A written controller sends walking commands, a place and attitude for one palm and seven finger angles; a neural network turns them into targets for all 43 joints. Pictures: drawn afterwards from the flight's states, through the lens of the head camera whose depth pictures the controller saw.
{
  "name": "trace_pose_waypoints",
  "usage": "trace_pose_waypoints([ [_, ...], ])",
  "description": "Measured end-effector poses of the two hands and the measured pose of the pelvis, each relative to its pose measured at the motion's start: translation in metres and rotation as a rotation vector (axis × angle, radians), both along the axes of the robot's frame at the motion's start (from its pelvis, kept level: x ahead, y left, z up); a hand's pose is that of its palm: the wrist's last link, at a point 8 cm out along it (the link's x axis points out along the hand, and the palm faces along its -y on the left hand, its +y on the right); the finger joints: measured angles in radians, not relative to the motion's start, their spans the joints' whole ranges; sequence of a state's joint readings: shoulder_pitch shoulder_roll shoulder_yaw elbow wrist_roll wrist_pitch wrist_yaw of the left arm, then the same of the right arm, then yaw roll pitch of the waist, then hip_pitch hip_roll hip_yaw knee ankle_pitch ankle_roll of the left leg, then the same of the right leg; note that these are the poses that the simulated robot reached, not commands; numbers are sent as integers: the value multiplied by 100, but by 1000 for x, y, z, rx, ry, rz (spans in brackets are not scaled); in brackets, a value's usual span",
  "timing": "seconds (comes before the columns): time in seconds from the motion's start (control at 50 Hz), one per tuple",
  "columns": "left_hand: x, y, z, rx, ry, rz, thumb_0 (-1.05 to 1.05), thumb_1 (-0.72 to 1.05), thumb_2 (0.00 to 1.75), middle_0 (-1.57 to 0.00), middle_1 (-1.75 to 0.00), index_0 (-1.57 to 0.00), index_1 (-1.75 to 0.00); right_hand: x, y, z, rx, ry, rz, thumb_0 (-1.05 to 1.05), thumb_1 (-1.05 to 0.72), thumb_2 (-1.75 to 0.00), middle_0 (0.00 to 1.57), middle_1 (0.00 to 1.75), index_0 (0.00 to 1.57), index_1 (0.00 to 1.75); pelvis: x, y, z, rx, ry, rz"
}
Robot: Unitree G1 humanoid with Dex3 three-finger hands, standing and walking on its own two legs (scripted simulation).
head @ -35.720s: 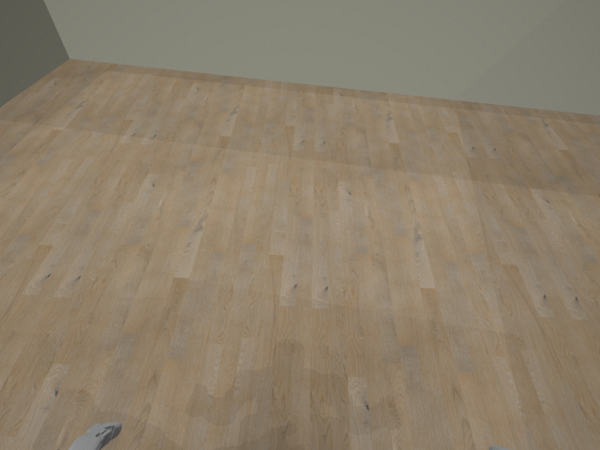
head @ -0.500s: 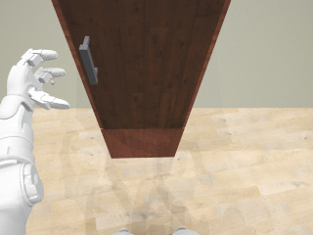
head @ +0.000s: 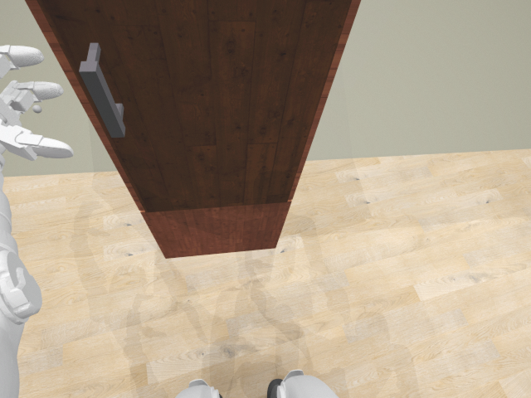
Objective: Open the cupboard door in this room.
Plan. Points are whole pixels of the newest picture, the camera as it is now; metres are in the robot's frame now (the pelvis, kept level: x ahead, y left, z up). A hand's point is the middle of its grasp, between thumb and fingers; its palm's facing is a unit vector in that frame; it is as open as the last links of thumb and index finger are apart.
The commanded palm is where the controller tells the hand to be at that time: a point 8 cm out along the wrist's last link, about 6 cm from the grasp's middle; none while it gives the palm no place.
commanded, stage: move the hooked fingers beside the handle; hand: left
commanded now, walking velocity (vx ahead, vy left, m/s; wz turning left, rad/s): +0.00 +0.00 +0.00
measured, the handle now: (106, 93) +0.53 +0.19 +0.11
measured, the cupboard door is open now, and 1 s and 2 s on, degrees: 0 0 0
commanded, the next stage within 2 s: slide the fingers in behind the handle in 0.62 s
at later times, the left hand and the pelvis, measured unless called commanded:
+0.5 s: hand (50, 121) +0.48 +0.26 +0.11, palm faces +0.04 -1.00 +0.02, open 14.0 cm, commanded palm +0.46 +0.30 +0.11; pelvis +0.00 +0.01 +0.00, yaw +1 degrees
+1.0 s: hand (67, 116) +0.49 +0.24 +0.11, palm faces +0.03 -1.00 +0.01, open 14.0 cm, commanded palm +0.46 +0.28 +0.10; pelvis +0.00 +0.00 +0.00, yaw +1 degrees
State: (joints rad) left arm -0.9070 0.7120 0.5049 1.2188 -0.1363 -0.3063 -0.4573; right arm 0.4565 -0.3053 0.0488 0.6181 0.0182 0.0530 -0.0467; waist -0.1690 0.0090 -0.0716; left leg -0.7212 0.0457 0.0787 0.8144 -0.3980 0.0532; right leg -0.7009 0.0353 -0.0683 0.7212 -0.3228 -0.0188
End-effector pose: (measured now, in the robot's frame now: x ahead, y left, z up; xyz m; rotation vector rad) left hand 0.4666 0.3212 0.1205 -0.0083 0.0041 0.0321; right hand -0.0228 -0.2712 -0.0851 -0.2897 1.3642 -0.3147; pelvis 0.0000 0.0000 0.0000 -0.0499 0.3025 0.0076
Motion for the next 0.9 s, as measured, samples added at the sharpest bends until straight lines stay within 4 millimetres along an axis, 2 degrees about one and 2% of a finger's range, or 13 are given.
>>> trace_pose_waypoints([
  [0.12, -11, 8, -12, 6, 39, 3, -1, -50, 30, -30, -120, -30, -120, 18, 6, -1, 15, -30, 12, 1, -90, -90, 20, 30, 21, 30, 5, 3, 1, -4, -6, 2],
  [0.24, -19, 10, -7, -9, -22, 18, -1, -50, 30, -30, -120, -30, -120, 45, 11, -4, 22, -76, 53, 1, -90, -90, 21, 30, 21, 30, 6, 6, 1, -9, -20, 16],
  [0.34, -17, 2, -4, 4, 0, -10, -1, -51, 30, -30, -120, -30, -120, 62, 14, -7, 24, -116, 85, 1, -90, -90, 20, 30, 21, 30, 5, 9, 0, -12, -24, 33],
  [0.42, -14, -7, -9, -8, 24, -13, -1, -51, 30, -30, -120, -30, -120, 67, 16, -8, 30, -138, 98, 0, -91, -90, 20, 30, 21, 30, 2, 10, -1, -9, -25, 34],
  [0.54, -8, -12, -12, -7, 12, 17, -1, -50, 30, -30, -120, -30, -120, 56, 17, -10, 33, -132, 85, 0, -91, -90, 20, 30, 21, 30, -2, 8, -4, -5, -20, 24],
  [0.76, -7, -9, -5, 17, 15, 6, -1, -50, 30, -30, -120, -30, -120, 11, 11, -11, 33, -21, 26, 1, -91, -90, 20, 30, 21, 30, -4, 4, -3, -6, -18, 18],
  [0.9, -6, -21, -9, 9, 17, -10, -1, -50, 30, -30, -120, -30, -120, 4, 4, -8, 21, -8, 20, 1, -91, -90, 20, 30, 21, 30, -5, 2, -3, -4, -17, 21],
])
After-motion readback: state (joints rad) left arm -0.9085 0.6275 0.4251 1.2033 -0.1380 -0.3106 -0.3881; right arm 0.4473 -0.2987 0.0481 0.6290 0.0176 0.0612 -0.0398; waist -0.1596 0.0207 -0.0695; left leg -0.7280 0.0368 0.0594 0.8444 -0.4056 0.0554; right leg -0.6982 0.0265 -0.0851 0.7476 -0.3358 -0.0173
